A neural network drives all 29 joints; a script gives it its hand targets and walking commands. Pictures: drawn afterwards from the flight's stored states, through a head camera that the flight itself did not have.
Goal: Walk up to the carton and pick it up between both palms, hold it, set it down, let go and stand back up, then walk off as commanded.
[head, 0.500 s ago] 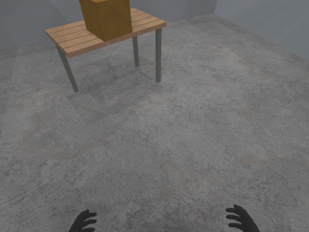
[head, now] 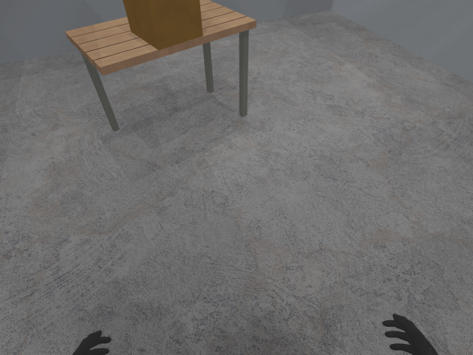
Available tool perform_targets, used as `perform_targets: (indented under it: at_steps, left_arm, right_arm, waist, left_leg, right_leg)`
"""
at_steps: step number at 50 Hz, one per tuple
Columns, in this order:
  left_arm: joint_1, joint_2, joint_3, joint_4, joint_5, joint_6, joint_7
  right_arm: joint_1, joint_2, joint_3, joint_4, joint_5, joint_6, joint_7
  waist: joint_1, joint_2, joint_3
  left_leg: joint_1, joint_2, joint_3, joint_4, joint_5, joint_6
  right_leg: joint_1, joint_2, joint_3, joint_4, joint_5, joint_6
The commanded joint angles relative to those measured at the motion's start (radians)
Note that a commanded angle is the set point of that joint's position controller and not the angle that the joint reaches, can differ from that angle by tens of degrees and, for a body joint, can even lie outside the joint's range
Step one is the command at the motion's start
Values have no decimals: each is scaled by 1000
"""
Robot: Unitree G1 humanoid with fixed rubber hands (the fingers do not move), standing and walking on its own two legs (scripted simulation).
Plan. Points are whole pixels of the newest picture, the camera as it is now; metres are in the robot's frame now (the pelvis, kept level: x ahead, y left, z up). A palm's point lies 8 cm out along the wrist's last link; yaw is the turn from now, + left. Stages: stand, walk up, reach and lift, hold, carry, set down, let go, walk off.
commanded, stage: stand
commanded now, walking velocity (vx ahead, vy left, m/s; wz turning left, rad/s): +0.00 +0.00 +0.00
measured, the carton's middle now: (161, 6) +1.62 +0.35 +0.02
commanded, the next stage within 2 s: none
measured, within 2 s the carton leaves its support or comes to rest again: neither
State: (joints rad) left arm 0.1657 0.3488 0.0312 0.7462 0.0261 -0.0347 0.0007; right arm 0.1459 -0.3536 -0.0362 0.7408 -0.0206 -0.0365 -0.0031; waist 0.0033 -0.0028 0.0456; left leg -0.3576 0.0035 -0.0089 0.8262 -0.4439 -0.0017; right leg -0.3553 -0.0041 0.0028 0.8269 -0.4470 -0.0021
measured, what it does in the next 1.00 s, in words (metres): stands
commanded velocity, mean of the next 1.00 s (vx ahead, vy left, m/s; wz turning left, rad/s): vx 0.00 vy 0.00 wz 0.00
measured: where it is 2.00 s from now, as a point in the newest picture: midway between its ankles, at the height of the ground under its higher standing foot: outside the picture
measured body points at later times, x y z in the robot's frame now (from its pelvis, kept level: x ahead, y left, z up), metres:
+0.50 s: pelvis +0.00 +0.00 +0.01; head +0.02 -0.01 +0.46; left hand +0.14 +0.29 -0.09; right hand +0.14 -0.30 -0.09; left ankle +0.00 +0.12 -0.70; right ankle +0.00 -0.12 -0.70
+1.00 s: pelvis +0.00 -0.01 +0.04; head +0.00 -0.01 +0.49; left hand +0.12 +0.28 -0.08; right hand +0.11 -0.31 -0.08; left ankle +0.00 +0.12 -0.70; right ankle +0.00 -0.12 -0.70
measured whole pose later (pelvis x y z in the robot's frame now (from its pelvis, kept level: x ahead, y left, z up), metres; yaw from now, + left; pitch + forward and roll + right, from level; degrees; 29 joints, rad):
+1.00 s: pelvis +0.00 -0.01 +0.04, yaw +0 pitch -4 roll +0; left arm 0.08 0.33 0.02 1.02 0.01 -0.02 0.00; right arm 0.09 -0.35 -0.01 1.03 -0.01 -0.03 0.00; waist 0.00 0.00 0.07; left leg -0.14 0.01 -0.01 0.46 -0.25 -0.02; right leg -0.14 0.00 0.00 0.48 -0.27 -0.01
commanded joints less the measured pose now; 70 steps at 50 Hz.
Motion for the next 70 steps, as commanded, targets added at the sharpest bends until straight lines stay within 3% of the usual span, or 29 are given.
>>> perform_targets:
  at_steps: [1, 6, 9, 10, 12, 13, 15, 18, 22, 23, 24, 27, 30, 37, 39, 42, 43, 46, 52, 53, 55, 56, 59, 60, 61, 62, 63, 65, 70]
  left_arm:
    - [-69, 191, 45, -55, -6, -20, 8]
    - [-67, 207, 43, -14, -7, -18, 10]
    - [-70, 198, 37, -2, -14, -13, 9]
    - [-73, 184, 32, 11, -17, -14, 10]
    - [-66, 204, 38, 23, -10, -15, 10]
    - [-79, 213, 40, 29, -6, -16, 11]
    - [-98, 198, 33, 34, -10, -13, 12]
    - [-100, 206, 34, 60, -10, -11, 14]
    - [-98, 196, 29, 86, -16, -8, 10]
    - [-107, 204, 29, 90, -12, -7, 11]
    - [-108, 197, 30, 95, -17, -3, 11]
    - [-110, 191, 28, 106, -17, -3, 10]
    - [-146, 200, 26, 125, -13, -1, 8]
    - [-145, 204, 24, 169, -10, -7, 5]
    - [-131, 187, 24, 180, -16, -7, 8]
    - [-148, 195, 22, 190, -14, -7, 10]
    - [-151, 192, 23, 195, -16, -4, 10]
    - [-158, 182, 20, 209, -15, -2, 10]
    - [-143, 187, 19, 236, -17, -6, 5]
    - [-148, 177, 15, 238, -16, -5, 5]
    - [-159, 187, 19, 248, -16, -5, 4]
    - [-147, 181, 16, 246, -21, -3, 5]
    - [-145, 196, 21, 254, -15, -3, 3]
    - [-142, 183, 20, 259, -16, -1, 2]
    - [-132, 186, 17, 260, -18, -3, 2]
    - [-132, 181, 15, 265, -21, -1, 2]
    - [-143, 185, 15, 263, -19, -3, 3]
    - [-125, 197, 18, 275, -16, -1, 5]
    - [-133, 190, 15, 272, -11, -3, 0]
  right_arm:
    - [-67, -187, -48, -57, 3, -22, -9]
    - [-69, -183, -37, -17, 9, -18, -10]
    - [-66, -190, -32, -4, 6, -20, -11]
    - [-82, -196, -34, 2, 5, -24, -12]
    - [-79, -191, -35, 17, 7, -18, -11]
    - [-77, -192, -35, 21, 10, -14, -11]
    - [-72, -183, -30, 40, 8, -18, -12]
    - [-77, -176, -26, 55, 10, -12, -13]
    - [-86, -191, -26, 85, 5, -15, -11]
    - [-84, -191, -24, 86, 8, -12, -13]
    - [-89, -194, -22, 95, 4, -14, -15]
    - [-111, -198, -25, 105, 7, -15, -14]
    - [-104, -176, -15, 126, 9, -14, -12]
    - [-116, -187, -17, 178, 8, -8, -11]
    - [-101, -190, -16, 190, 12, -8, -9]
    - [-112, -184, -12, 207, 14, -5, -8]
    - [-117, -181, -15, 206, 15, -6, -8]
    - [-109, -183, -14, 229, 13, -8, -8]
    - [-112, -168, -6, 245, 12, -6, -8]
    - [-106, -181, -9, 243, 11, -5, -9]
    - [-114, -186, -8, 250, 8, -7, -7]
    - [-113, -183, -8, 245, 7, -8, -6]
    - [-91, -173, -6, 256, 11, -7, -7]
    - [-113, -189, -6, 262, 6, -5, -10]
    - [-101, -187, -9, 256, 11, -3, -9]
    - [-98, -198, -9, 263, 11, -6, -9]
    - [-104, -184, -10, 262, 8, -7, -8]
    - [-94, -179, -8, 263, 8, -4, -9]
    - [-105, -183, -7, 260, 10, -6, -11]
  waist:
    - [-1, 6, -102]
    - [-8, -1, -87]
    - [3, 35, -84]
    - [10, 7, -103]
    - [2, 8, -120]
    - [-9, -21, -121]
    - [4, -2, -72]
    - [-10, -15, -83]
    - [5, 11, -96]
    - [-4, 11, -74]
    - [10, 2, -87]
    - [11, 0, -103]
    - [-7, -18, -75]
    - [-6, -42, -45]
    - [-1, -9, -81]
    - [-11, -30, -56]
    - [-6, -6, -53]
    - [-8, -19, -25]
    - [1, -3, -59]
    - [-1, 32, -54]
    - [0, -7, -31]
    - [-1, 16, -47]
    - [-6, -16, -54]
    - [9, 1, -43]
    - [-3, 11, -65]
    - [0, 23, -57]
    - [-2, -3, -42]
    - [-1, 23, -48]
    - [-1, -19, -34]
  left_leg:
    - [51, 72, -110, -176, 294, 84]
    - [62, 76, -101, -190, 334, 74]
    - [50, 82, -128, -212, 330, 82]
    - [74, 87, -109, -206, 332, 76]
    - [77, 79, -112, -199, 351, 80]
    - [87, 72, -96, -198, 354, 70]
    - [74, 73, -98, -218, 351, 72]
    - [112, 77, -99, -239, 366, 75]
    - [125, 79, -106, -263, 374, 72]
    - [109, 77, -98, -266, 364, 65]
    - [111, 85, -106, -283, 363, 72]
    - [127, 90, -107, -298, 375, 69]
    - [145, 92, -102, -322, 362, 62]
    - [192, 85, -88, -370, 355, 48]
    - [201, 90, -93, -388, 378, 50]
    - [214, 90, -85, -419, 391, 41]
    - [223, 90, -89, -430, 385, 40]
    - [211, 96, -89, -458, 353, 36]
    - [237, 105, -94, -489, 371, 32]
    - [245, 102, -85, -490, 356, 29]
    - [235, 110, -99, -507, 358, 31]
    - [226, 110, -92, -508, 348, 31]
    - [249, 108, -95, -511, 369, 28]
    - [240, 111, -93, -510, 375, 29]
    - [260, 111, -89, -509, 368, 28]
    - [248, 115, -94, -504, 369, 27]
    - [231, 112, -96, -517, 351, 28]
    - [251, 116, -96, -520, 367, 33]
    - [255, 112, -92, -522, 312, 32]
  right_leg:
    - [19, -68, 97, -167, 299, -81]
    - [39, -82, 114, -189, 344, -86]
    - [68, -77, 102, -184, 339, -78]
    - [67, -82, 102, -191, 343, -77]
    - [88, -85, 115, -205, 366, -84]
    - [95, -86, 119, -214, 371, -81]
    - [84, -93, 119, -221, 380, -83]
    - [81, -86, 111, -236, 371, -78]
    - [114, -84, 110, -250, 374, -72]
    - [114, -87, 110, -255, 374, -72]
    - [126, -87, 102, -257, 366, -72]
    - [153, -89, 101, -283, 391, -65]
    - [128, -96, 109, -312, 363, -66]
    - [139, -110, 129, -404, 387, -57]
    - [192, -104, 116, -407, 412, -54]
    - [192, -106, 111, -430, 420, -46]
    - [188, -106, 115, -447, 400, -45]
    - [186, -106, 117, -476, 353, -43]
    - [231, -105, 107, -500, 378, -35]
    - [226, -111, 117, -511, 365, -36]
    - [217, -101, 102, -510, 358, -34]
    - [240, -112, 107, -521, 372, -37]
    - [237, -104, 100, -520, 373, -29]
    - [234, -107, 107, -519, 382, -31]
    - [242, -108, 102, -522, 377, -27]
    - [243, -110, 103, -524, 391, -30]
    - [244, -111, 105, -525, 369, -31]
    - [239, -112, 106, -526, 369, -34]
    - [213, -110, 105, -551, 329, -30]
